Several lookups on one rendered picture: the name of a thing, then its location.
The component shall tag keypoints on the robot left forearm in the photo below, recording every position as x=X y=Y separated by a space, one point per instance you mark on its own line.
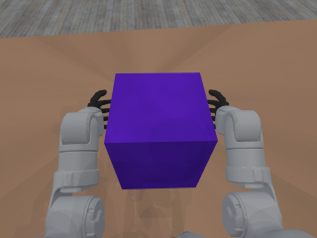
x=77 y=159

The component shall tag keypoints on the right robot upper arm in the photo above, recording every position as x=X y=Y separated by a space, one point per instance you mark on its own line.
x=254 y=214

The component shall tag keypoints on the robot right hand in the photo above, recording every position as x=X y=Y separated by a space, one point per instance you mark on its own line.
x=222 y=102

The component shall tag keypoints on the left robot upper arm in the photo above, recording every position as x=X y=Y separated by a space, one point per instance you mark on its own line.
x=76 y=216

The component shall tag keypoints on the carton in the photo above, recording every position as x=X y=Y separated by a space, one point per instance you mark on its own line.
x=160 y=132

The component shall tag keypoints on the robot left hand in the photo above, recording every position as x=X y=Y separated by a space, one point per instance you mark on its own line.
x=95 y=103

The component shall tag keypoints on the robot right forearm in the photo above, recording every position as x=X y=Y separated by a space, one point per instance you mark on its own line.
x=244 y=144

